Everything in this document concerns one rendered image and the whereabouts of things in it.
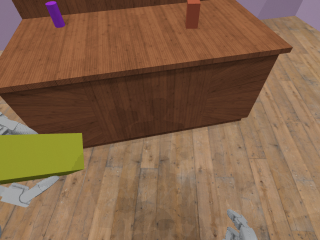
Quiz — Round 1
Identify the robot left hand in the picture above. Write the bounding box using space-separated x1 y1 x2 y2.
0 112 60 208

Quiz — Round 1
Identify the robot right hand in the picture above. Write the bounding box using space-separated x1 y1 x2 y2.
222 209 258 240

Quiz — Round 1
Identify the sponge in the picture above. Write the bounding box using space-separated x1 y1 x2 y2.
0 133 85 185

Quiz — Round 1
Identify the table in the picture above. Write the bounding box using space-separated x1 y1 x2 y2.
0 0 293 149

